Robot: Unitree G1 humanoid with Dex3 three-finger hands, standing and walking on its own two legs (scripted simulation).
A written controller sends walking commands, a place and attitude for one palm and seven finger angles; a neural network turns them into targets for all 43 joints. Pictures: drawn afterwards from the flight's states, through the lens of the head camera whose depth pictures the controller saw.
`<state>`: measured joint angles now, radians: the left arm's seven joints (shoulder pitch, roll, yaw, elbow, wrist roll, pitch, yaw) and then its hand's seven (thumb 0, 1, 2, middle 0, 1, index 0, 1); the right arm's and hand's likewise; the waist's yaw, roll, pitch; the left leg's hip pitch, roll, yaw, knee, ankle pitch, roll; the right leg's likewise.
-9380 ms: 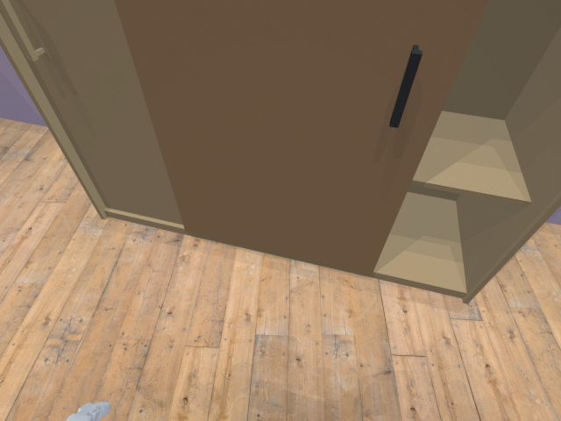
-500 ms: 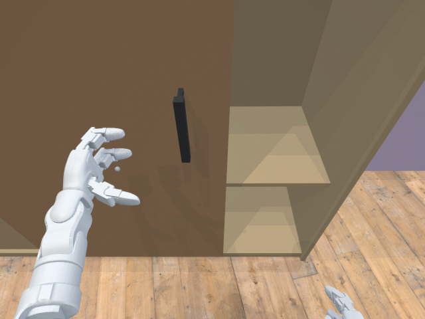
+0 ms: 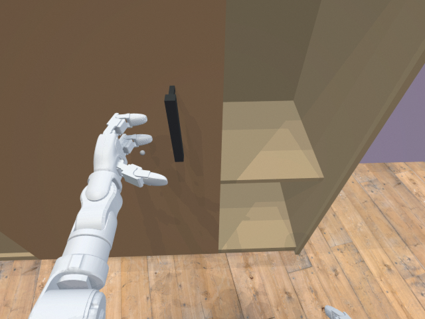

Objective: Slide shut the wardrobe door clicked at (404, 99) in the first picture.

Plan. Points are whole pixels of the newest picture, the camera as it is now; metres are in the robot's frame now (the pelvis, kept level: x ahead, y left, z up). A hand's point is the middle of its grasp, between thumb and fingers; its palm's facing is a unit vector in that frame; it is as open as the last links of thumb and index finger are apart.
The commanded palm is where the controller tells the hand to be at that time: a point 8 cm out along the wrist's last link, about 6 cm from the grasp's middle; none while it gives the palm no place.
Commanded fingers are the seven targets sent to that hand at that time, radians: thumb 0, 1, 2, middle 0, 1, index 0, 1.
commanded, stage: move the hooked fingers beside the handle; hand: left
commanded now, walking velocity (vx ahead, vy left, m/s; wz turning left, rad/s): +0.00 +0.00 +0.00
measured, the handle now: (175, 125) +0.49 +0.09 +0.10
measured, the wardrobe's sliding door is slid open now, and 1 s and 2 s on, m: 0.37 0.37 0.37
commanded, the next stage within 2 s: feel for the door with the fingertips in 0.90 s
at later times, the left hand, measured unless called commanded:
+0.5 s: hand (148, 152) +0.40 +0.14 +0.11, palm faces +0.09 -1.00 -0.01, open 14.0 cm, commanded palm +0.38 +0.18 +0.11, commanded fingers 0.00 -0.50 0.30 -0.30 -1.20 -0.30 -1.20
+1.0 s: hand (147, 148) +0.42 +0.14 +0.10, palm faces +0.08 -1.00 +0.01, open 14.0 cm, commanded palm +0.39 +0.19 +0.11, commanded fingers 0.00 -0.50 0.30 -0.30 -1.20 -0.30 -1.20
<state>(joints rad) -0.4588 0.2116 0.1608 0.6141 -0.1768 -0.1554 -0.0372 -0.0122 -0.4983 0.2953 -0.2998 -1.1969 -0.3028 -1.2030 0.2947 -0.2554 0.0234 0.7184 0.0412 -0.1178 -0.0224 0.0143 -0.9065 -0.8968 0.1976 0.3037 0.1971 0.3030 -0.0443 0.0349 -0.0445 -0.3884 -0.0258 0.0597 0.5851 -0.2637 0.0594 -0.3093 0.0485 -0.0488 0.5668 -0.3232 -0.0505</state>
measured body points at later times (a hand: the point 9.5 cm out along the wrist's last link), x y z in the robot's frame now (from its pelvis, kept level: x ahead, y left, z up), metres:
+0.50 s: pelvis +0.00 -0.01 +0.00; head +0.02 -0.02 +0.45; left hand +0.39 +0.19 +0.11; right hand +0.08 -0.27 -0.12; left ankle +0.02 +0.08 -0.73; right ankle -0.02 -0.09 -0.73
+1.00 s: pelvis +0.00 -0.01 +0.00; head +0.04 -0.01 +0.45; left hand +0.41 +0.20 +0.10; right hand +0.08 -0.26 -0.12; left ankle +0.02 +0.08 -0.73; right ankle -0.02 -0.09 -0.73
